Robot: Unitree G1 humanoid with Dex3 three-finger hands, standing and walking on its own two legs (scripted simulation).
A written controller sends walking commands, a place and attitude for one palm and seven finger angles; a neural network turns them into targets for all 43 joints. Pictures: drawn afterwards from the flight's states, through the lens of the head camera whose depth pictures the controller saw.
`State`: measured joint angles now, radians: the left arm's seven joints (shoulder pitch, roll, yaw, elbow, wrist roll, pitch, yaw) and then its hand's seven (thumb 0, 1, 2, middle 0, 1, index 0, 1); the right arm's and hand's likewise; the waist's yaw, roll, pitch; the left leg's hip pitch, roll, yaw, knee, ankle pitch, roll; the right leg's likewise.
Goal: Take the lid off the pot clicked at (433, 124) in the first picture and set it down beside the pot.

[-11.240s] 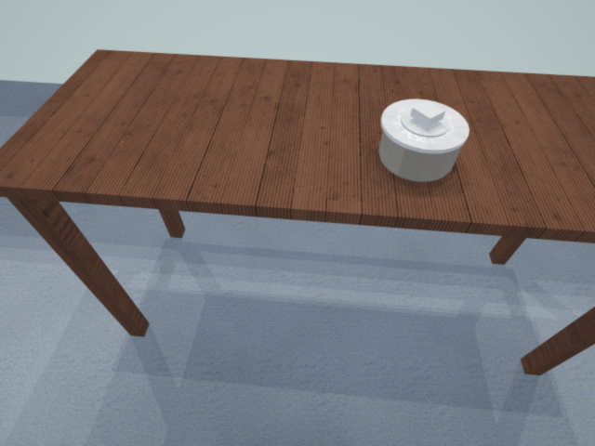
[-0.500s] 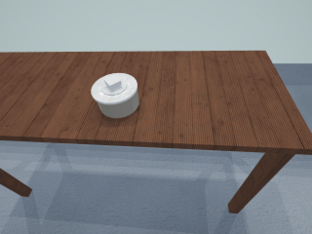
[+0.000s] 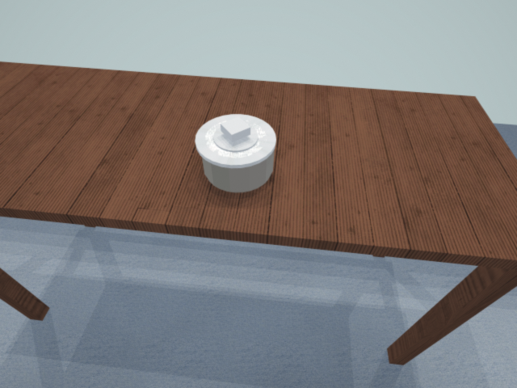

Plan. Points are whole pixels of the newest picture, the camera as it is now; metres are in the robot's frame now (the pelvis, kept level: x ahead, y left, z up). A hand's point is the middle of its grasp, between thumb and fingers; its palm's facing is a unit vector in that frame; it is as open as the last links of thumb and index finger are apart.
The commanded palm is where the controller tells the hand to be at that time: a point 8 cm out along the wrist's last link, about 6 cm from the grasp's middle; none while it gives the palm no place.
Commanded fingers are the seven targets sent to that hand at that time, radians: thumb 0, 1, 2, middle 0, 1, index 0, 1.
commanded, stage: look again from close up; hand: left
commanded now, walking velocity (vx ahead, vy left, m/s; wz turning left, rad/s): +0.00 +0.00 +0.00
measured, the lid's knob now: (235, 129) +0.54 +0.10 +0.11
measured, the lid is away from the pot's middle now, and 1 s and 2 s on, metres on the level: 0.00 0.00 0.00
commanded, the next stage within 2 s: lift the closed hand beside the body in 0.58 s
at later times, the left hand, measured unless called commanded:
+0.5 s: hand out of the picture +0.02 +0.19 -0.17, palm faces +0.00 -0.98 -0.20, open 7.3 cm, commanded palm none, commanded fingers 0.00 0.90 0.90 -0.20 -0.30 -0.20 -0.30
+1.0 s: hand out of the picture +0.11 +0.16 -0.03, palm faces +0.23 -0.93 -0.29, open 5.4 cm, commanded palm +0.07 +0.22 +0.01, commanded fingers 0.00 0.90 0.90 -0.95 -1.12 -0.95 -1.12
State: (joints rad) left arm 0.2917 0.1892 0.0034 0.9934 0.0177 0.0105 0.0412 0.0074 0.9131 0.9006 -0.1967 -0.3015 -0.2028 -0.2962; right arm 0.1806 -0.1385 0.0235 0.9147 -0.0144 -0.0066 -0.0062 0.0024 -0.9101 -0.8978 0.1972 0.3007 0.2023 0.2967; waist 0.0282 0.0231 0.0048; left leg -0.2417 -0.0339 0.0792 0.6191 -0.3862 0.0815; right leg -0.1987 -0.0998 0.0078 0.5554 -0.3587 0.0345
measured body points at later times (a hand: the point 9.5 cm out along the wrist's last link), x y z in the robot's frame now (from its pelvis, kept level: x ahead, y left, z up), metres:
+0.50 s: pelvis +0.00 +0.01 +0.00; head +0.03 +0.02 +0.45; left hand +0.02 +0.24 -0.16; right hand +0.02 -0.23 -0.14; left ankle -0.03 +0.06 -0.73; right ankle -0.04 -0.19 -0.72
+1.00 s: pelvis -0.03 -0.05 +0.01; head -0.06 -0.06 +0.46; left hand +0.10 +0.21 -0.01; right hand +0.17 -0.27 -0.04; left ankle -0.03 +0.06 -0.73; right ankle -0.04 -0.19 -0.73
